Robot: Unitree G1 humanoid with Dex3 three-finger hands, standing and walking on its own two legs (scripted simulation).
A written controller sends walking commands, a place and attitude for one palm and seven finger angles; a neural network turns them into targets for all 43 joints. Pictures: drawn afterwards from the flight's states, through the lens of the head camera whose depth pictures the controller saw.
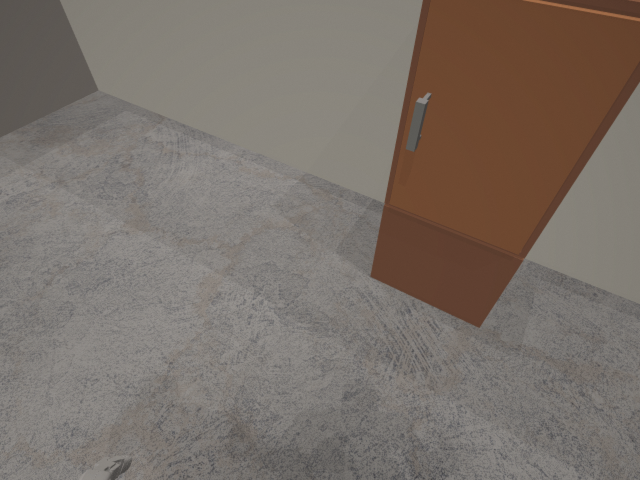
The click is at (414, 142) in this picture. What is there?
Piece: cupboard door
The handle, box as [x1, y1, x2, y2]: [406, 93, 431, 151]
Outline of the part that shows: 431,93 427,93 422,98 419,97 415,103 406,145 407,149 413,151 417,146 418,140 420,138 419,134 427,101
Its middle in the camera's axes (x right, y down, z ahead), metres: +0.24 -0.28 +0.94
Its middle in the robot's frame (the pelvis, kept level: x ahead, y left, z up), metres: +0.90 -0.20 -0.03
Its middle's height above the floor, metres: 0.74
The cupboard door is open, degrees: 0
